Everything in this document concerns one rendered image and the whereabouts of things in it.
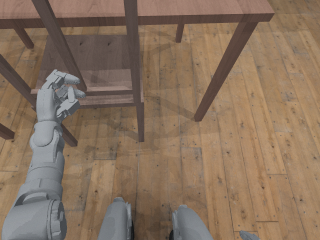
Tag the table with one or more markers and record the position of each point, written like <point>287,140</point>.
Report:
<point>22,14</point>

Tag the left robot upper arm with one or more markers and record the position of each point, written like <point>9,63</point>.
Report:
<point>42,220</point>

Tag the chair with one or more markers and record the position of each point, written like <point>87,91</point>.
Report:
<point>108,66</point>

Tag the robot right hand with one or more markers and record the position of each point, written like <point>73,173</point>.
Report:
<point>248,236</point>

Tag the right robot shin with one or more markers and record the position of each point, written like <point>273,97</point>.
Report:
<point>174,236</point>

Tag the robot left hand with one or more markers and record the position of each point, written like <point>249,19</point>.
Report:
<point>56,106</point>

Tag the left robot thigh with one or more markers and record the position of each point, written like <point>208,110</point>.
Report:
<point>117,219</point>

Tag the robot left forearm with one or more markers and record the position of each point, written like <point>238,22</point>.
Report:
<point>45,173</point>

